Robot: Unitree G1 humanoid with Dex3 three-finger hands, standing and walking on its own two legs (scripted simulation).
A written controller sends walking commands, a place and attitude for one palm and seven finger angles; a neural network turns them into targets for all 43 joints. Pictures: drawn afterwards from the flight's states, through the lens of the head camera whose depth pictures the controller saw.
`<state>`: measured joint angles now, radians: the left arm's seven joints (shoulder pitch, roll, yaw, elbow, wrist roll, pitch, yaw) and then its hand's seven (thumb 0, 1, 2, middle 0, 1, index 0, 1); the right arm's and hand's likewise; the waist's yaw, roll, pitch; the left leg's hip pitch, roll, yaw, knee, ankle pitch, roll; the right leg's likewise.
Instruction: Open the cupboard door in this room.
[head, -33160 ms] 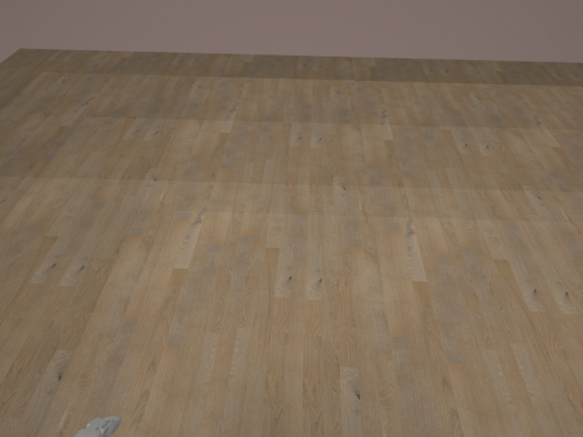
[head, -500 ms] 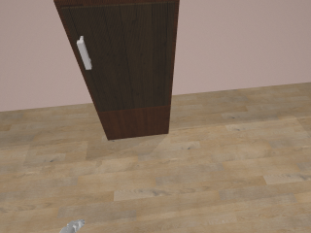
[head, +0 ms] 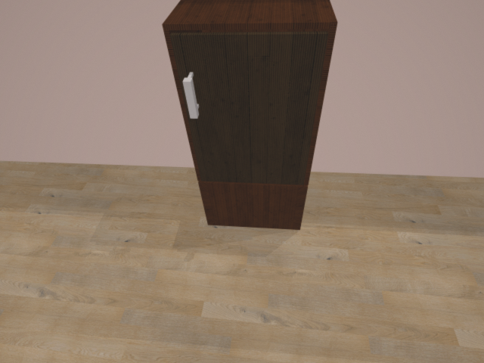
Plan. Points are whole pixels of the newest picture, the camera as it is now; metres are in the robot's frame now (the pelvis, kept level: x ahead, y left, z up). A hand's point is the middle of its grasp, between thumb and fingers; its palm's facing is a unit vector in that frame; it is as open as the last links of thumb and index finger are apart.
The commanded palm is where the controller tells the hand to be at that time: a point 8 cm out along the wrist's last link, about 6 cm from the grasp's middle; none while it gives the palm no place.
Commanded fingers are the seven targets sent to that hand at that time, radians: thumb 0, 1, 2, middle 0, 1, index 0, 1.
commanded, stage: take the last steps up to it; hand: left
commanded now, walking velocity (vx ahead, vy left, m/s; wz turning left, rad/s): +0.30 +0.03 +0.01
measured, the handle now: (192, 95) +0.84 +0.25 +0.00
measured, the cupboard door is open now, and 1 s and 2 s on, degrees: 0 0 0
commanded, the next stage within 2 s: come to a stop and stand still in 0.68 s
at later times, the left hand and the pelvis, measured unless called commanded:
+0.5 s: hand (133, 350) +0.17 +0.26 -0.19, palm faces +0.03 -0.99 -0.17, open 7.4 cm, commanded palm none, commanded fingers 0.00 0.90 0.90 -0.20 -0.30 -0.20 -0.30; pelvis +0.13 +0.07 -0.01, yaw -2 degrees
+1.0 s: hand (180, 261) +0.37 +0.21 -0.17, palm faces -0.02 -0.96 -0.26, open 7.2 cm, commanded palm none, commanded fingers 0.00 0.90 0.90 -0.20 -0.30 -0.20 -0.30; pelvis +0.30 +0.02 -0.01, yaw -3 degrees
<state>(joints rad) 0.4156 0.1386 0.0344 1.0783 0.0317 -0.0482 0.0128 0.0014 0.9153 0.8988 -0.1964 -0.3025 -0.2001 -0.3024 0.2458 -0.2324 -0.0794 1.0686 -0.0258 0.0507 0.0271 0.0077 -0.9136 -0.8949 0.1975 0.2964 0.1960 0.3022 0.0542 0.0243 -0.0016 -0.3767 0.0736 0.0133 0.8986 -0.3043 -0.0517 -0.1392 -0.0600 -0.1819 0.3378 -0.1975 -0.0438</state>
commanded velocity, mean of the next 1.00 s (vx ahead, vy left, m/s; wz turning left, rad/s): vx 0.11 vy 0.01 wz -0.03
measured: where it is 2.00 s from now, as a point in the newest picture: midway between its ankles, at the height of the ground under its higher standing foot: outside the picture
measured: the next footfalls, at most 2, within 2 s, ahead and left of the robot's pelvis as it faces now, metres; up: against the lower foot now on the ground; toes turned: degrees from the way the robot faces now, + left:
left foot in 0.18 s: +0.07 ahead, +0.16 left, +0.00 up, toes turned +7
right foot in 0.70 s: +0.36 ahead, -0.05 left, +0.00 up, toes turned -11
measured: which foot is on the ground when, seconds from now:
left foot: up 0.00-0.16, down 0.18-0.70, up 0.72-1.00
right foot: down 0.00-0.18, up 0.20-0.68, down 0.70-1.00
